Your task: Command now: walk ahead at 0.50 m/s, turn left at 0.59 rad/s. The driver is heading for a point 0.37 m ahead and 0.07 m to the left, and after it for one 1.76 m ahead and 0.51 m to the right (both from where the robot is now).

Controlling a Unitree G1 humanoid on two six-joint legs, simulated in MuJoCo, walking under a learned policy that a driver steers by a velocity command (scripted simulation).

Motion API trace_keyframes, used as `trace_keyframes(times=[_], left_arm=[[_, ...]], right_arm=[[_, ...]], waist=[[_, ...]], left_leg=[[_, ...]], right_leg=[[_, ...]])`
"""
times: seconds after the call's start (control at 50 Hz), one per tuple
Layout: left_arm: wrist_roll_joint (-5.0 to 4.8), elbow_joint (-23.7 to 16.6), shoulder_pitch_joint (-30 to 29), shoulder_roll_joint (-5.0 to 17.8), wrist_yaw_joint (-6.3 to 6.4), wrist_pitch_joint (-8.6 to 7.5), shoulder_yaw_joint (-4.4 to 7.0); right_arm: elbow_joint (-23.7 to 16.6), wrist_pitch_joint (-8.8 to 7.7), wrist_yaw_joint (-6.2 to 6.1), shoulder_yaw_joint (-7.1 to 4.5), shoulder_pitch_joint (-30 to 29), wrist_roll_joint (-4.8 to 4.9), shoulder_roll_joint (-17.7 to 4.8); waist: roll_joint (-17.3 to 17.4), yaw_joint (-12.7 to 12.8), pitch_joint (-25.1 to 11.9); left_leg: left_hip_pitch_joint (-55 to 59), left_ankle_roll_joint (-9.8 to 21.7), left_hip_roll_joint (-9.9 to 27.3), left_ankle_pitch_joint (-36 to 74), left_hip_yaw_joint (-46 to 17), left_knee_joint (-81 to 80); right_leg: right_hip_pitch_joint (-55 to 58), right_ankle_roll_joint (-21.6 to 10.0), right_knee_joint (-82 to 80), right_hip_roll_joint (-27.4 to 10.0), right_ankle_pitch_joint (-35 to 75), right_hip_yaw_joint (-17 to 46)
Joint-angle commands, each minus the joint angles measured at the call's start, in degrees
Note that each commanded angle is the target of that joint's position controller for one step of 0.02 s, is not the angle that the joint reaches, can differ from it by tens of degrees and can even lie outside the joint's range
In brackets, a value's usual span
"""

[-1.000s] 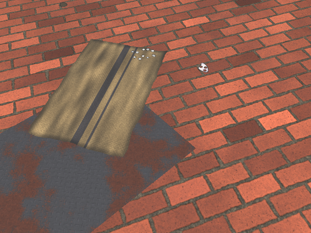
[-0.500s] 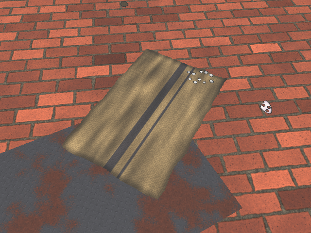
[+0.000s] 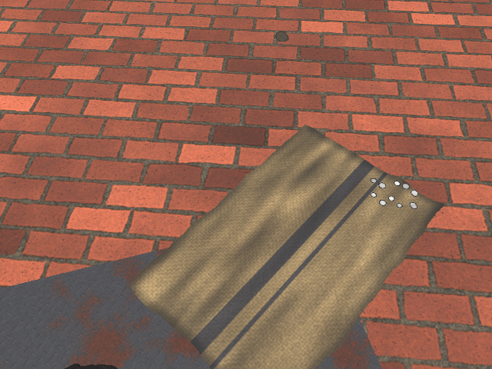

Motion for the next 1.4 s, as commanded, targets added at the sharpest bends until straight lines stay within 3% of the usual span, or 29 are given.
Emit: trace_keyframes(times=[0.02,0.06,0.14,0.26,0.34,0.38,0.4,0.42,0.44,0.46,0.48,0.52,0.56,0.58,0.66,0.74,0.82,0.88,0.92,0.96,0.98,1.0,1.02,1.04,1.08,1.12,1.16,1.26,1.4], left_arm=[[-0.17,-0.7,8.0,4.9,0.34,-0.17,1.77],[-0.68,1.0,10.0,5.0,0.21,-1.08,1.76],[-1.41,2.6,12.8,5.9,-0.35,-2.52,2.31],[-1.28,4.4,15.6,6.7,-0.4,-2.26,2.68],[-1.21,6.7,20.5,7.9,-0.15,-1.48,2.83],[-1.17,8.4,22.0,9.0,-0.21,-0.6,2.79],[-1.27,9.0,22.2,9.7,-0.21,-0.18,2.77],[-1.74,9.4,21.9,9.6,-0.25,0.24,2.48],[-2.18,8.4,21.6,7.7,-0.45,0.16,1.7],[-3.66,4.6,24.6,0.4,-1.59,-0.12,-0.16],[-2.83,5.0,20.5,6.9,-0.55,0.42,1.92],[-2.98,4.7,17.0,5.6,-0.66,0.15,1.93],[-1.32,7.0,19.7,4.5,-1.08,1.65,2.18],[-0.94,7.8,21.0,3.6,-1.5,2.47,2.23],[-0.84,6.2,15.6,2.0,-2.79,3.72,2.5],[-0.71,3.8,8.3,1.5,-3.27,3.69,2.26],[-0.36,0.7,0.5,0.6,-4.07,3.41,1.3],[-0.14,-1.0,-2.2,1.1,-4.37,3.29,1.21],[-0.1,-1.0,-0.2,1.9,-4.02,3.37,1.61],[-0.16,0.8,7.7,3.7,-3.33,3.05,2.67],[0.22,3.3,15.8,5.3,-2.7,2.43,3.69],[0.8,5.0,23.1,11.0,-1.75,2.24,5.58],[-0.58,3.7,19.1,17.0,-1.53,2.89,7.02],[-1.85,3.2,19.3,16.0,-1.45,3.51,6.86],[-1.94,4.0,14.7,10.0,-0.73,3.16,5.19],[-2.3,3.5,11.2,7.2,-0.4,2.18,4.19],[-2.58,3.7,12.3,7.8,-0.66,0.97,4.12],[-2.43,4.3,17.5,9.5,-0.82,0.62,4.5],[-1.65,4.3,23.0,10.6,-0.15,1.01,4.73]], right_arm=[[-4.4,0.07,0.93,-0.66,-0.8,-1.08,-4.3],[-4.9,1.43,1.99,-0.51,-1.1,-1.65,-3.4],[-8.1,2.47,3.33,0.05,-7.6,-1.67,-2.2],[-12.5,1.94,4.74,1.54,-19.3,-1.34,-0.3],[-14.5,1.78,4.86,2.01,-24.3,-2.0,-0.3],[-13.9,1.47,4.03,1.86,-22.8,-2.49,-0.8],[-12.7,1.01,3.57,1.51,-19.0,-2.74,-1.5],[-9.6,0.18,2.99,0.97,-10.4,-3.21,-2.3],[-6.5,-0.5,2.13,-0.13,-0.6,-4.4,-5.6],[-6.4,-0.74,1.13,-1.59,3.7,-4.77,-12.5],[-6.8,-0.21,0.24,-2.05,4.2,-2.24,-12.9],[-5.7,-0.93,0.15,-0.1,-3.5,-1.31,-6.2],[-5.4,-1.78,0.11,1.22,-7.8,-0.86,-1.8],[-5.2,-2.29,0.1,1.44,-7.8,-0.88,-1.2],[-3.2,-4.02,-0.12,0.82,-5.4,-0.43,-2.7],[-1.6,-4.05,-0.41,0.97,-2.8,-0.57,-2.0],[0.0,-3.8,-0.87,0.77,0.1,-0.62,-3.1],[1.3,-3.07,-1.25,0.52,2.2,-0.81,-4.2],[1.5,-2.53,-1.56,0.23,1.5,-0.95,-5.8],[1.3,-1.45,-1.68,-0.33,0.7,-1.07,-7.8],[0.8,-1.0,-1.48,-0.43,-0.1,-0.78,-8.3],[-1.0,-1.15,-1.22,0.17,-0.1,-0.77,-6.0],[-5.5,-1.78,-0.04,0.76,-0.1,0.0,-1.4],[-7.0,-2.57,0.23,0.51,-7.0,-0.76,-5.0],[-6.8,-3.71,0.25,0.99,-7.3,0.07,-3.6],[-6.4,-1.85,0.26,1.12,-5.6,-1.85,-3.0],[-6.8,-0.02,0.66,1.2,-5.2,-2.47,-2.4],[-10.8,0.81,1.07,1.55,-15.8,-2.12,-2.1],[-15.1,-0.38,1.64,2.39,-26.6,-1.24,-2.5]], waist=[[-4.0,4.7,-3.7],[-7.0,3.7,-2.7],[-6.4,3.9,-2.1],[-6.0,5.9,0.6],[-5.7,7.5,2.1],[-6.3,6.4,1.4],[-6.6,4.4,-0.8],[-5.0,0.2,-5.5],[-2.0,-3.6,-12.5],[12.6,-2.8,-21.9],[6.7,-4.4,-22.7],[3.0,0.5,-8.3],[4.6,4.2,-3.6],[4.9,4.9,-3.6],[3.4,5.6,-0.4],[2.5,4.5,2.1],[2.7,2.5,3.6],[2.4,2.1,3.8],[3.7,3.6,1.7],[4.7,7.3,-3.6],[2.7,11.2,-8.2],[-3.3,13.9,-13.6],[-16.9,9.1,-17.2],[-5.4,11.6,-15.3],[1.3,6.7,-3.7],[0.7,3.3,-2.6],[-0.4,2.5,-3.4],[-3.1,5.8,-0.7],[-4.9,10.1,-0.8]], left_leg=[[-20.5,-1.0,7.6,5.8,1.1,8.2],[-18.7,-1.6,8.6,6.8,2.1,6.9],[-24.5,-2.5,10.2,11.9,3.1,4.1],[-23.5,-2.8,10.6,23.6,7.7,-13.9],[-18.8,-0.5,8.8,18.8,10.7,-23.3],[-14.2,1.4,6.2,12.9,12.0,-26.7],[-9.0,2.4,4.5,11.2,12.6,-28.9],[2.1,3.7,3.1,14.5,13.4,-33.9],[18.1,5.5,9.6,13.5,6.6,-34.2],[37.9,12.2,30.9,12.8,-21.4,-37.0],[32.8,12.6,33.1,20.9,-27.7,-41.7],[18.5,8.0,26.5,28.5,-9.4,-43.6],[9.2,3.8,21.9,27.3,-1.2,-47.7],[7.1,3.4,21.4,27.0,0.7,-49.1],[6.5,3.6,20.9,26.0,6.5,-53.6],[8.9,3.8,20.4,27.6,11.9,-54.2],[11.9,3.3,21.0,33.0,16.6,-53.1],[17.3,2.3,22.1,42.4,19.2,-49.3],[19.8,1.5,22.3,60.3,21.1,-42.5],[20.2,1.2,22.4,71.1,21.9,-28.0],[15.2,0.1,21.4,64.3,22.6,-15.2],[2.4,-1.8,19.0,42.2,22.6,2.6],[-23.1,-5.6,4.3,-4.9,16.2,23.7],[-29.6,-5.1,7.0,-1.5,5.2,24.9],[-27.2,-4.6,11.9,6.5,4.8,15.4],[-20.3,-5.8,13.5,7.2,4.4,8.9],[-19.0,-7.0,13.2,7.5,5.4,5.3],[-24.9,-8.9,12.8,17.3,6.6,-8.3],[-24.5,-7.7,8.8,22.7,6.3,-23.3]], right_leg=[[19.4,-7.0,-18.7,-18.2,-4.8,21.8],[16.1,-6.2,-20.2,-15.9,4.0,14.3],[17.6,-7.3,-22.9,-16.5,11.3,6.8],[18.4,-5.7,-23.7,-14.3,14.7,-4.2],[21.9,-5.2,-22.3,-16.3,19.1,-5.8],[24.7,-5.4,-17.8,-17.1,32.0,-6.0],[25.8,-5.3,-11.9,-16.8,41.0,-6.2],[23.8,-4.4,-1.7,-14.9,43.1,-7.7],[13.8,-3.4,11.8,-12.5,29.3,-7.6],[-8.8,-0.3,33.8,-3.4,-13.2,-8.0],[-12.5,-0.7,42.8,-0.3,-20.7,2.2],[-13.2,-1.7,38.0,-5.2,-12.6,5.0],[-7.9,-1.0,33.3,-6.7,-9.1,4.4],[-5.9,-0.7,33.0,-6.4,-7.8,4.3],[-11.6,0.1,30.9,-7.0,-0.4,3.7],[-16.6,0.7,22.6,-7.1,6.6,2.8],[-14.6,-0.7,11.2,-6.0,9.9,-1.7],[-13.0,-3.3,6.3,-4.2,5.7,-4.7],[-7.9,-5.6,5.0,-0.7,0.2,-7.2],[1.4,-8.5,3.5,3.5,-6.0,-8.3],[12.6,-10.3,-1.5,5.0,-4.3,-6.9],[26.4,-13.6,-4.6,-5.2,-9.9,7.7],[40.8,-22.9,-13.1,-19.5,-8.3,41.8],[39.1,-22.4,-16.8,-19.9,-3.9,41.3],[24.6,-18.0,-17.3,-16.4,8.5,27.5],[16.7,-15.1,-18.4,-11.0,15.5,19.7],[14.7,-15.1,-19.0,-8.9,19.7,17.3],[15.4,-13.0,-20.6,-6.5,16.1,17.2],[23.6,-11.1,-15.1,-7.5,22.4,20.9]])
